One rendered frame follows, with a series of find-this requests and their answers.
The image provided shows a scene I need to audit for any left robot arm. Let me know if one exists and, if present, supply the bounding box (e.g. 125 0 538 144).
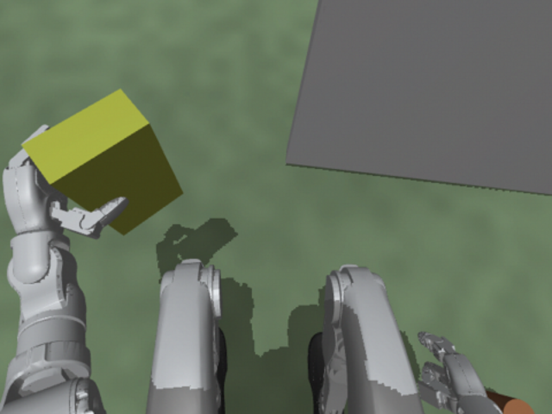
0 229 107 414

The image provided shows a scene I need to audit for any right robot arm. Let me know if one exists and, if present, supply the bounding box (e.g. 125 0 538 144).
456 395 503 414

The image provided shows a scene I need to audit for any left robot hand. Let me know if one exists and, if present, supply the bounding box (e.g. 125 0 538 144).
3 125 129 239

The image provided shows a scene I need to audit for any right robot foot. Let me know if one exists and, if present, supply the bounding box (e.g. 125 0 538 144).
308 332 344 414

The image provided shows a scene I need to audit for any right robot hand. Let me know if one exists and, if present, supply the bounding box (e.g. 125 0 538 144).
417 331 488 414

